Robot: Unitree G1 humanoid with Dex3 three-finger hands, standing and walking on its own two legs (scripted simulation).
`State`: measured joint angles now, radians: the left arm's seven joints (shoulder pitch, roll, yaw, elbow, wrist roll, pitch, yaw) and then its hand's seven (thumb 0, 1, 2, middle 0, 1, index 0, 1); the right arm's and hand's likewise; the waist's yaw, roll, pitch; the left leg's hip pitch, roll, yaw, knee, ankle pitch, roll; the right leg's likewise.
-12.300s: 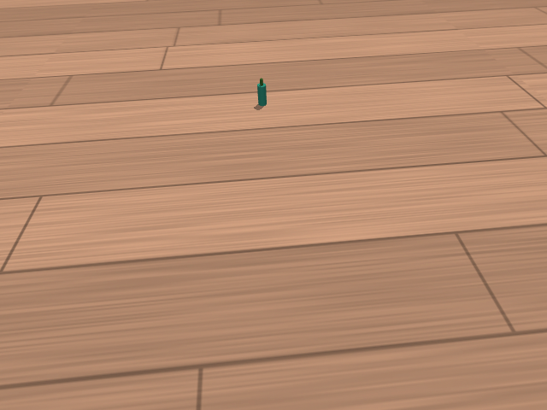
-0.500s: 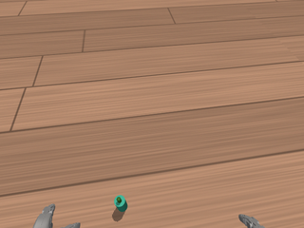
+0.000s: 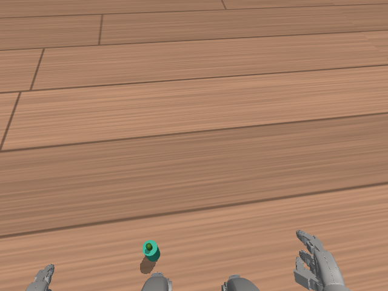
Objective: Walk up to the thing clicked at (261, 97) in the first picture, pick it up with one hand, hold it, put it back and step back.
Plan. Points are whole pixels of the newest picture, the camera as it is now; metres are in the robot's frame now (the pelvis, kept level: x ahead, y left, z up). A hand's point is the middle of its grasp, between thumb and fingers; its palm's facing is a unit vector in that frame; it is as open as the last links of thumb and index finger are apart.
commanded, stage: go down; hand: left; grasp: from the side
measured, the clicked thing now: (151, 250) +0.33 +0.17 -0.60
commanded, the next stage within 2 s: none
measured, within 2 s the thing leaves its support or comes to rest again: neither
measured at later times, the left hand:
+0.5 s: hand out of the picture +0.16 +0.31 -0.19, palm faces +0.10 -0.96 -0.25, open 17.3 cm
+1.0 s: hand (67, 267) +0.23 +0.34 -0.25, palm faces +0.08 -0.98 -0.19, open 17.2 cm
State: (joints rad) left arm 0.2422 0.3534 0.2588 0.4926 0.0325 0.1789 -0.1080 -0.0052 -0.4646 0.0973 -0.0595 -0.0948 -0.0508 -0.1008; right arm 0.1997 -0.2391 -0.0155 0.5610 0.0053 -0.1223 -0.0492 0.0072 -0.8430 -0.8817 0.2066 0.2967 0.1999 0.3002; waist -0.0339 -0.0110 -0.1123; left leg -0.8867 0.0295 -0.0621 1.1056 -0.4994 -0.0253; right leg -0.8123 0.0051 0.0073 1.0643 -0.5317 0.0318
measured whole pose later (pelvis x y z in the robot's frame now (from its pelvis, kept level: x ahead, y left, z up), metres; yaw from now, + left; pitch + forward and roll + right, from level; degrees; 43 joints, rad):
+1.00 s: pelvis -0.07 -0.01 -0.20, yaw -3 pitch +32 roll -5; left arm -0.18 0.61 0.61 0.80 -0.15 -0.32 -0.53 -0.01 -0.53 0.16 -0.04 -0.14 -0.04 -0.14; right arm 0.11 -0.31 0.02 0.64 -0.02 -0.18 -0.03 0.01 -0.87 -0.89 0.21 0.30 0.20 0.30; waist -0.03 -0.02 -0.17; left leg -1.79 0.02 -0.13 1.88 -0.64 -0.05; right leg -1.71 0.04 -0.02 1.85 -0.70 0.03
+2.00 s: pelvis -0.09 -0.01 -0.29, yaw -5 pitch +31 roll -5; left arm -0.37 0.74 0.74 0.91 -0.20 -0.36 -0.70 -0.01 -0.53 0.13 -0.03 -0.10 -0.02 -0.10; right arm 0.08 -0.34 0.06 0.68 -0.04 -0.18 -0.01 0.01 -0.89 -0.90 0.21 0.30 0.20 0.30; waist -0.04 -0.04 -0.14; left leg -2.07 0.01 -0.16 2.18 -0.66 -0.07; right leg -1.99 0.06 -0.03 2.15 -0.71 0.04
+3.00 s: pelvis -0.08 +0.00 -0.41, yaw -12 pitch +21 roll -10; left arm -0.45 0.76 0.66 1.23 -0.30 -0.89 -0.75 -0.01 -0.38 0.11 -0.06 -0.11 -0.02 -0.12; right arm -0.16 -0.36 0.31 0.66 -0.22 -0.16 0.05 0.00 -0.89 -0.89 0.21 0.30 0.20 0.30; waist -0.15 -0.21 0.14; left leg -2.24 0.00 -0.31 2.60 -0.73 -0.10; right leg -2.14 0.12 -0.11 2.49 -0.74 0.05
